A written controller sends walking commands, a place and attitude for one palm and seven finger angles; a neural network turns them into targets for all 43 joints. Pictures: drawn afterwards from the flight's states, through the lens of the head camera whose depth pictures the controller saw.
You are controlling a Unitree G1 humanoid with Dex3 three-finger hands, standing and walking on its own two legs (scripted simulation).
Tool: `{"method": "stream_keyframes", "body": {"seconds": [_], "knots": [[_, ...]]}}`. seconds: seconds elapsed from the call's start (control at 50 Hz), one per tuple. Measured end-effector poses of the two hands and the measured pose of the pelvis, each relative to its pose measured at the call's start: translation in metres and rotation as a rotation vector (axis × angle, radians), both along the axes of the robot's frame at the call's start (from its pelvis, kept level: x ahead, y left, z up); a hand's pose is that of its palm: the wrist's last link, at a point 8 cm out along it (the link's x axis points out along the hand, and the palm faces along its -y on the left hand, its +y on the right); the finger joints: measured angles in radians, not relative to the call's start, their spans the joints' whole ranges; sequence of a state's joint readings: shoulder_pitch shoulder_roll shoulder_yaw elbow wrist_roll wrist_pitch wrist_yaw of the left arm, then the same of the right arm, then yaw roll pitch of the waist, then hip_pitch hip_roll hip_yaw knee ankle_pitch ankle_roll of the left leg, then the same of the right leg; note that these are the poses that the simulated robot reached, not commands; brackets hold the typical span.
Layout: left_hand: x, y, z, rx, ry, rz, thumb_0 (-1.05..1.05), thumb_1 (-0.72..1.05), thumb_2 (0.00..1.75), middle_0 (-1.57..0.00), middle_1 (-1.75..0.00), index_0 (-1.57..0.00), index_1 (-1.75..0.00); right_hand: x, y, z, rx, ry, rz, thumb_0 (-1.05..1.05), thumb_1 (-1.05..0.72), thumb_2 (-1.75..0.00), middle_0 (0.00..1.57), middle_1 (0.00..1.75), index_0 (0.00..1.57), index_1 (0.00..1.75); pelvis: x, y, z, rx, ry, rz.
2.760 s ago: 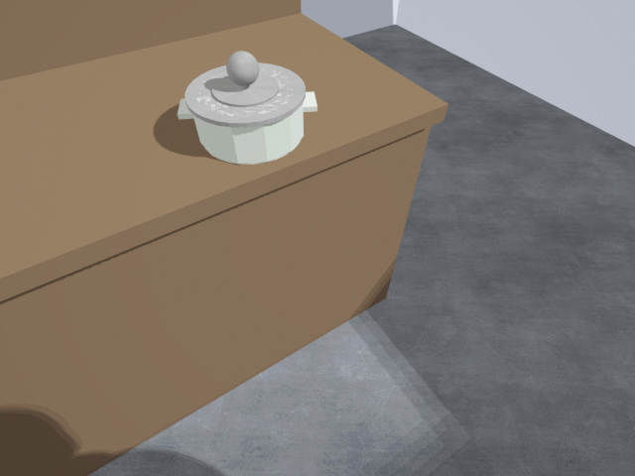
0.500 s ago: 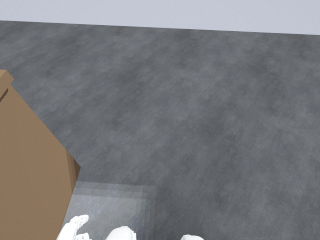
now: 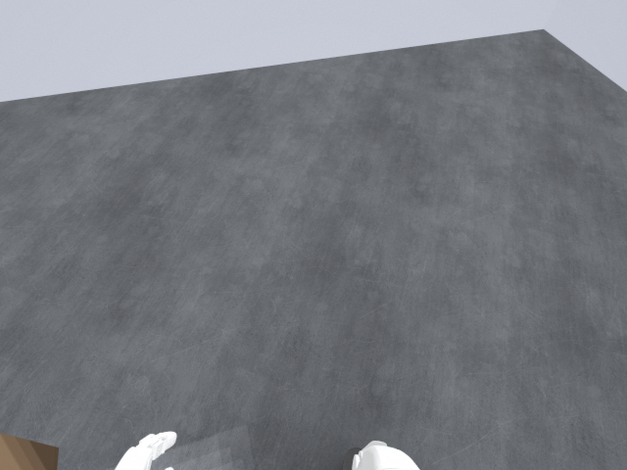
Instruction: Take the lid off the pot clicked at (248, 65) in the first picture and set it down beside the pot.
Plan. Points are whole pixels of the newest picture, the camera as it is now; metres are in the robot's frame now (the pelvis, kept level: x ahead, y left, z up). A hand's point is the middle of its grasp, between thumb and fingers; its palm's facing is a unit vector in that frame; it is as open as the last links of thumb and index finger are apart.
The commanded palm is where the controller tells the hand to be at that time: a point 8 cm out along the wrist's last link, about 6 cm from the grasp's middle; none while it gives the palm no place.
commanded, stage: walk to a spot facing it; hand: left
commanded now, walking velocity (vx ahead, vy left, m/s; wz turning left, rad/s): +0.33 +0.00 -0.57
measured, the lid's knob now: out of the picture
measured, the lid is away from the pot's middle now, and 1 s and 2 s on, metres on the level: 0.00 0.00 0.00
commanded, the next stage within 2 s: turn to face it in 0.36 s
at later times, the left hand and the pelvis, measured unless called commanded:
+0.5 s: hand (192, 384) +0.26 +0.20 -0.17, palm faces -0.18 -0.97 -0.18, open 7.4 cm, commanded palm none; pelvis +0.19 +0.00 +0.01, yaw -16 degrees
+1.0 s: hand (240, 312) +0.38 +0.13 -0.15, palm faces -0.01 -0.97 -0.23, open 7.3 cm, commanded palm none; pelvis +0.26 -0.05 +0.01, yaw -2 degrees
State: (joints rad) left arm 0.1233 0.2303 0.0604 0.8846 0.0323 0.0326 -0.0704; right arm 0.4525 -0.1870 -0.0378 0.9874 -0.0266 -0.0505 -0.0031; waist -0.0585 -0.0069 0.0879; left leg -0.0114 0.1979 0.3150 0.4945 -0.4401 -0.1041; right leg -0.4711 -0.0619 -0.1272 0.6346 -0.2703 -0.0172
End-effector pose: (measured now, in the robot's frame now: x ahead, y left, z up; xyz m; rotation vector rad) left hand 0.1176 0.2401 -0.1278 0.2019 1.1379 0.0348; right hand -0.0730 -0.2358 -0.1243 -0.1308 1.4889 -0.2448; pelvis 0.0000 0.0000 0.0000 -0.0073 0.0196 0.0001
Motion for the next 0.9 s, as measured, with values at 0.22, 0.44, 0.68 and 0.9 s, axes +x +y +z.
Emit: {"method": "stream_keyframes", "body": {"seconds": [0.22,0.44,0.68,0.9], "knots": [[0.055,-0.03,0.002,0.024,0.034,-0.024,0.0,0.91,0.89,-0.21,-0.3,-0.2,-0.3,0.163,-0.042,0.005,-0.048,-0.245,-0.025,0.01,-0.91,-0.9,0.2,0.29,0.2,0.3,0.076,-0.021,0.007,0.005,-0.027,-0.1],[0.114,0.006,-0.019,0.018,0.149,-0.031,0.0,0.91,0.89,-0.21,-0.3,-0.2,-0.3,0.317,-0.016,0.027,-0.099,-0.512,0.001,0.0,-0.91,-0.9,0.2,0.29,0.2,0.3,0.17,0.002,-0.001,-0.013,-0.031,-0.232],[0.255,-0.047,0.003,0.014,0.044,-0.167,0.0,0.91,0.89,-0.2,-0.3,-0.19,-0.3,0.254,-0.013,0.016,-0.059,-0.171,-0.193,-0.01,-0.94,-0.9,0.21,0.29,0.2,0.3,0.236,-0.018,0.018,-0.002,-0.008,-0.237],[0.275,-0.092,0.014,0.011,-0.054,-0.044,0.0,0.91,0.89,-0.21,-0.3,-0.2,-0.3,0.266,-0.043,-0.01,0.043,0.004,-0.139,0.0,-0.91,-0.9,0.2,0.29,0.2,0.3,0.261,-0.053,0.011,0.023,-0.04,-0.084]]}}
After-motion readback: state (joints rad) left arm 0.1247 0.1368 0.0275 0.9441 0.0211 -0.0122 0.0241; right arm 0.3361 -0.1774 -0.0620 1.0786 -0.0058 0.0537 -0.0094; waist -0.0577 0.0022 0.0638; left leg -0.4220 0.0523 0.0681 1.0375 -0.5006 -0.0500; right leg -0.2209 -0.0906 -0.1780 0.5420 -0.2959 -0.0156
